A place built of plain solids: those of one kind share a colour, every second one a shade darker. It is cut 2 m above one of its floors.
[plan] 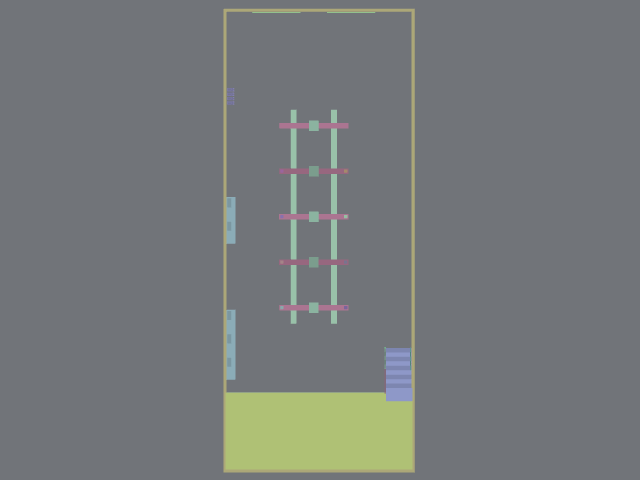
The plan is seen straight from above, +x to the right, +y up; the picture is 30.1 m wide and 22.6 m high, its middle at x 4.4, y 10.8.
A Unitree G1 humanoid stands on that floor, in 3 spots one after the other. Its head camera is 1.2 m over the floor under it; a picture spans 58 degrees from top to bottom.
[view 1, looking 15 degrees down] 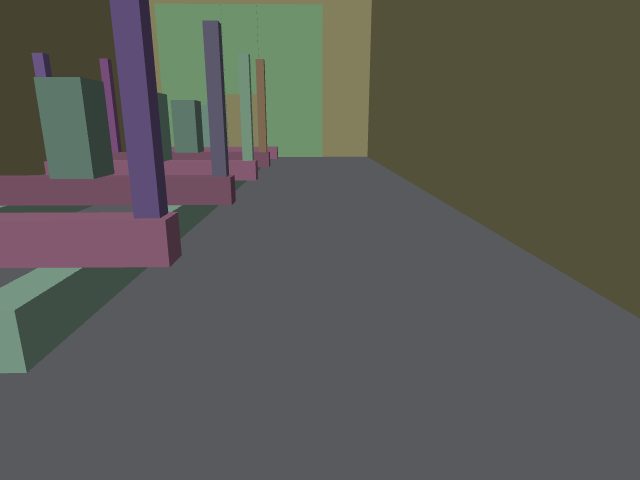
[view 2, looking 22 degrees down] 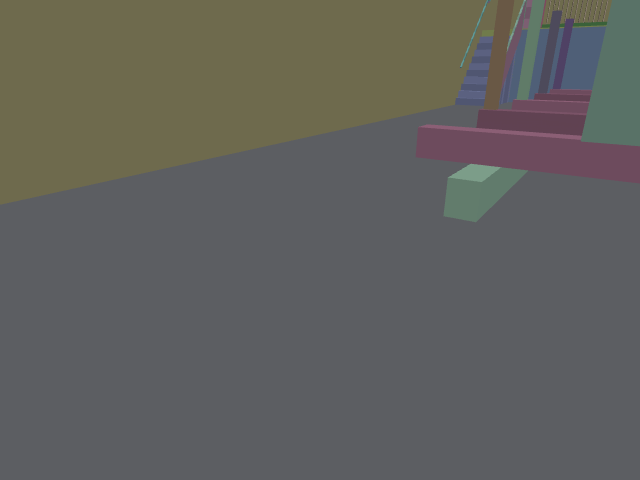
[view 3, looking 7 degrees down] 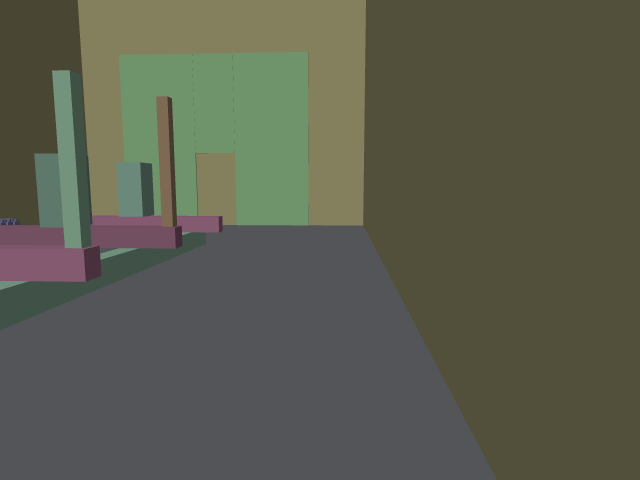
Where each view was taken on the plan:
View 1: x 6.62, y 4.92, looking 89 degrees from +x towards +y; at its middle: ground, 4.64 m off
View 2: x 4.11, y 20.44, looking -56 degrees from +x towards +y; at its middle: ground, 3.20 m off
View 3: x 8.07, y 8.02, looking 93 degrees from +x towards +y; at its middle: ground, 9.85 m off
